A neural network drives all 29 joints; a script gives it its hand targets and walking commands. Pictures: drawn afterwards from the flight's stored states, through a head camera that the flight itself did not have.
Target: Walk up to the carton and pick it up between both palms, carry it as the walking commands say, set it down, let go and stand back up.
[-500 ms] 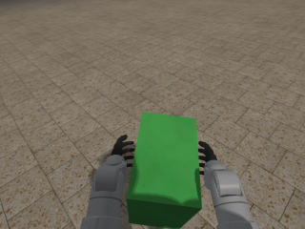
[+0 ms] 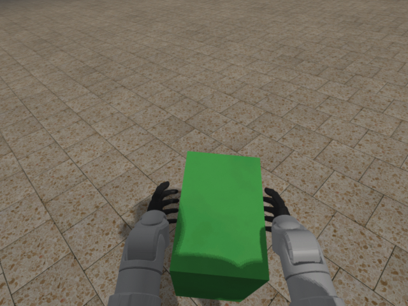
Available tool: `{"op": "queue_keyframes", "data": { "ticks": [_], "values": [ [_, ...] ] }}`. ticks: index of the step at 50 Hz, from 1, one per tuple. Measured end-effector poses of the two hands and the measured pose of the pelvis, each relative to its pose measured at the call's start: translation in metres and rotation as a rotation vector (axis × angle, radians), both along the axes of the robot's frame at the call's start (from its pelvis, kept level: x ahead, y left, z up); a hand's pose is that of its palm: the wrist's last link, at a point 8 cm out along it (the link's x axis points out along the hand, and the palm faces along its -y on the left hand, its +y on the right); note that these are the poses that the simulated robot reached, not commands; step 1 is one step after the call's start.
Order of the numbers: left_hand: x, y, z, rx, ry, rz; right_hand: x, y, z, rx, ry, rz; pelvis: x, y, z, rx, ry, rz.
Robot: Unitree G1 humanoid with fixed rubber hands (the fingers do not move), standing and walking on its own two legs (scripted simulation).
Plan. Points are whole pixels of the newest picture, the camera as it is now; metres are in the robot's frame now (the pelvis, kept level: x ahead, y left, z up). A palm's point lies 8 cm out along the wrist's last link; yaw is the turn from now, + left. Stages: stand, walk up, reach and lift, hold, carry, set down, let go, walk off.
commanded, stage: hold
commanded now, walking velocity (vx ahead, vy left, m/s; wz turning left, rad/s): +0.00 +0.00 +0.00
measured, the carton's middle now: (215, 230) +0.32 +0.01 -0.04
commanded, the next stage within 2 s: set down in 0.48 s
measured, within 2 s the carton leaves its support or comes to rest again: neither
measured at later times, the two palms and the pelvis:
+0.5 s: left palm (141, 223) +0.28 +0.15 +0.06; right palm (271, 239) +0.24 -0.10 +0.05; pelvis -0.03 +0.06 +0.01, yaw -12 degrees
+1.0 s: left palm (148, 234) +0.27 +0.14 +0.03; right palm (273, 250) +0.24 -0.10 +0.02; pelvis -0.08 +0.06 -0.01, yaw -11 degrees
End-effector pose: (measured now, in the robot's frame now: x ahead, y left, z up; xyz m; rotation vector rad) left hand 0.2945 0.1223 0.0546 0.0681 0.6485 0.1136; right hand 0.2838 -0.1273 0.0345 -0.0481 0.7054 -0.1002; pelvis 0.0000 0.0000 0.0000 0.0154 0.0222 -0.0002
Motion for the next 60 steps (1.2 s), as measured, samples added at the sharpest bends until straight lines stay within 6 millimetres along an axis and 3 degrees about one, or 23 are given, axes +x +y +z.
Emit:
{"op": "queue_keyframes", "data": {
  "ticks": [7,11,15,22,30,37,42,50,60],
  "values": [
    [-0.008,-0.01,-0.006,-0.023,0.004,-0.081,-0.022,-0.01,0.002,-0.029,0.014,-0.051,-0.003,0.007,0.01,0.01,-0.118,-0.158],
    [-0.001,-0.017,0.004,-0.02,-0.027,-0.134,-0.028,-0.015,0.008,-0.003,-0.017,-0.116,-0.009,0.017,0.006,-0.009,-0.142,-0.205],
    [-0.001,-0.004,0.013,-0.025,-0.045,-0.12,-0.029,-0.001,0.016,-0.038,-0.026,-0.093,-0.012,0.026,0.007,-0.011,-0.168,-0.221],
    [-0.016,0.025,0.007,-0.042,-0.008,-0.089,-0.036,0.027,0.014,-0.057,0.02,-0.059,-0.024,0.048,0.007,-0.029,-0.207,-0.208],
    [-0.012,0.021,0.018,-0.066,-0.039,-0.11,-0.051,0.029,0.018,-0.041,-0.003,-0.144,-0.044,0.069,0.002,-0.039,-0.21,-0.207],
    [-0.013,0.021,0.022,-0.065,-0.055,-0.091,-0.047,0.028,0.023,-0.051,-0.015,-0.128,-0.056,0.077,-0.001,-0.035,-0.223,-0.216],
    [-0.019,0.024,0.01,-0.074,-0.023,-0.061,-0.047,0.03,0.015,-0.05,0.015,-0.111,-0.064,0.075,-0.002,-0.033,-0.231,-0.206],
    [-0.024,0.018,-0.023,-0.089,0.012,-0.023,-0.048,0.023,-0.018,-0.027,0.046,-0.108,-0.078,0.063,-0.007,-0.03,-0.19,-0.195],
    [-0.011,0.009,-0.068,-0.089,-0.002,-0.023,-0.031,0.013,-0.056,-0.017,0.027,-0.126,-0.08,0.043,-0.018,-0.023,-0.059,-0.205]
  ]
}}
